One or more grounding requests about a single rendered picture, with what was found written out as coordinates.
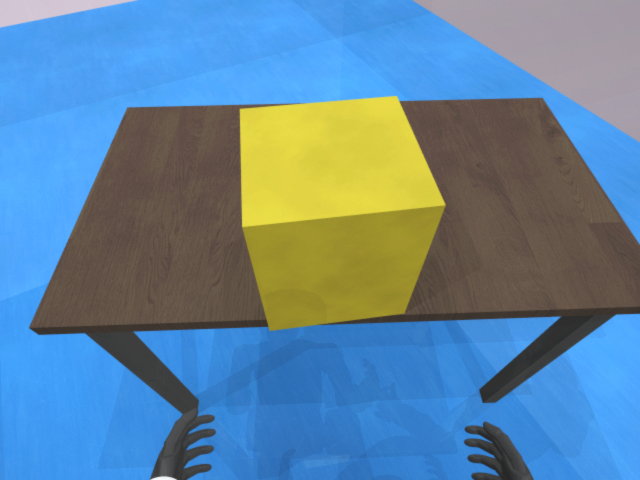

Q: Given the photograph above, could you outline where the carton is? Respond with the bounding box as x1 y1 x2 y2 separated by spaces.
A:
240 96 446 331

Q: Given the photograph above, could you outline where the left robot hand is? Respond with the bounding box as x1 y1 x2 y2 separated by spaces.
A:
150 408 216 480

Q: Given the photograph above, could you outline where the right robot hand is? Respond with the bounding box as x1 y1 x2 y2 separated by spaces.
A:
464 422 534 480

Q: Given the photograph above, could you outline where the table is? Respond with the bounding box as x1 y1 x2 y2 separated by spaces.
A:
29 98 640 414

